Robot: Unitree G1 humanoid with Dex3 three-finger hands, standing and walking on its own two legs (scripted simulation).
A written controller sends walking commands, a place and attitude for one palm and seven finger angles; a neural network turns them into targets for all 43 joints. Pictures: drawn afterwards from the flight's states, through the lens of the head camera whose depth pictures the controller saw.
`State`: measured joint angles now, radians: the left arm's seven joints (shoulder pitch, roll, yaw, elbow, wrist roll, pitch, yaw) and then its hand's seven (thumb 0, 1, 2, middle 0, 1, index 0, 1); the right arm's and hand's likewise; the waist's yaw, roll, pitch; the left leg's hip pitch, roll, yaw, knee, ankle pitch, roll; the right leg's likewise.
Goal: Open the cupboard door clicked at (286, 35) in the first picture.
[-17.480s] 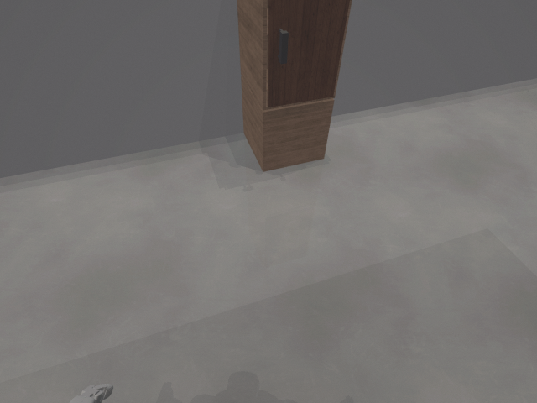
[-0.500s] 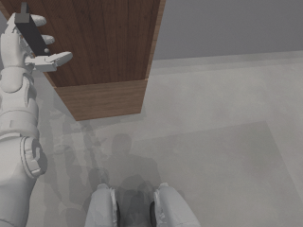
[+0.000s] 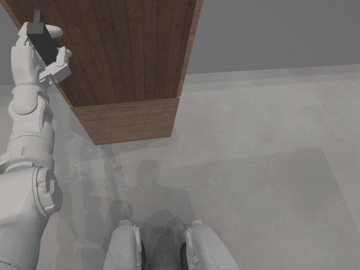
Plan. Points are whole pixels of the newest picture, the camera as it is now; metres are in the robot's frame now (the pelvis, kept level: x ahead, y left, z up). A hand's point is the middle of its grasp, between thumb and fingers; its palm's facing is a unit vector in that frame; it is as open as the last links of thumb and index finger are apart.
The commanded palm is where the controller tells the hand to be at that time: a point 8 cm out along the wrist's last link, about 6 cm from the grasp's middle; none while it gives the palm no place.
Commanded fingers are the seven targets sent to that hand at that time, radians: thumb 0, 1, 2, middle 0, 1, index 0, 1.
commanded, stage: pull the door open along its arc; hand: left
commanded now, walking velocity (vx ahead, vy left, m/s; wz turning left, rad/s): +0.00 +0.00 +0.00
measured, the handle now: (49, 45) +0.58 +0.23 +0.06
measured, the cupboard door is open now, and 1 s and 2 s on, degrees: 1 47 46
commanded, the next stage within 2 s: open thumb and fingers to let go in 0.90 s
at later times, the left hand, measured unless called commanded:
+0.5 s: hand (84, 112) +0.42 +0.15 +0.06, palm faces +0.16 -0.99 +0.05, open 6.5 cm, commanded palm +0.36 +0.21 +0.05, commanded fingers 0.00 0.90 0.90 -0.40 -1.35 -0.40 -1.35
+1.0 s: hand (144, 153) +0.34 +0.05 +0.06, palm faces +0.45 -0.89 -0.02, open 7.1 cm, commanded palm +0.29 +0.09 +0.05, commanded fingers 0.00 0.83 0.87 -0.40 -1.34 -0.40 -1.34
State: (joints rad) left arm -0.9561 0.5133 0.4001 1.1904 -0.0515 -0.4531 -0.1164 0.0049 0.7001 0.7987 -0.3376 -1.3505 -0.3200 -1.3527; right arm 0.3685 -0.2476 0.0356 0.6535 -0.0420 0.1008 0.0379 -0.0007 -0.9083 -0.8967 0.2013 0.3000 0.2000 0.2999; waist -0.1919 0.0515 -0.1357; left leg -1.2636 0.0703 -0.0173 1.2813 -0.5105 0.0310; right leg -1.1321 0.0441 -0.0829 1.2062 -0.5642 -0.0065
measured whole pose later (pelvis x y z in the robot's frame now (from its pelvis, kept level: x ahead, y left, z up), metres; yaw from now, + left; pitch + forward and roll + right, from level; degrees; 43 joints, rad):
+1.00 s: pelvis +0.02 -0.06 +0.03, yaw +5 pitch +18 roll +1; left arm -0.02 -0.12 -0.10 0.36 0.12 -0.42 0.58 0.02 0.60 0.70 -0.28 -1.24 -0.27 -1.28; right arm 0.18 -0.16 0.01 0.58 -0.09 0.04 0.04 0.01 -0.91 -0.90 0.20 0.30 0.20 0.30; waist -0.03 0.02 -0.19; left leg -0.95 0.04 -0.01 1.13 -0.49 -0.05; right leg -0.86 0.02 -0.08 1.16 -0.61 -0.08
